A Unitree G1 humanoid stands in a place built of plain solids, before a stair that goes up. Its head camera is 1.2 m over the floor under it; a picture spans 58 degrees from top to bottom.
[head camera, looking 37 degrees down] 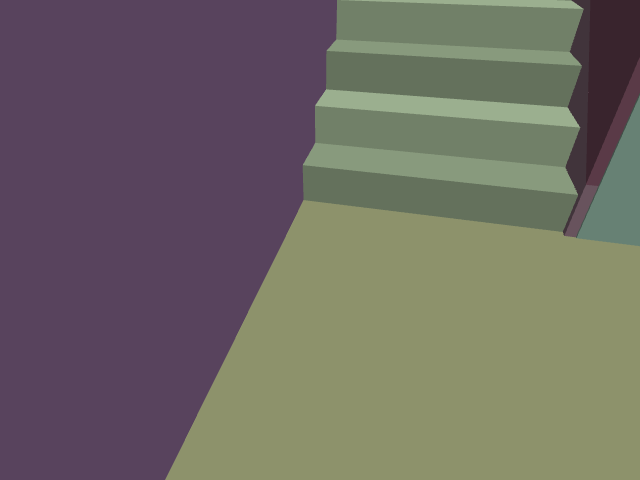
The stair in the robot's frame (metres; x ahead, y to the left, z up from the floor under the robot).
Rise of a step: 0.20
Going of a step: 0.27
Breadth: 1.27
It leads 13 degrees to the right of straight ahead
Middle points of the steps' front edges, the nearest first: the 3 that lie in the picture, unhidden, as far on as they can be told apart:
1.80 -0.53 0.21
2.06 -0.59 0.41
2.32 -0.65 0.61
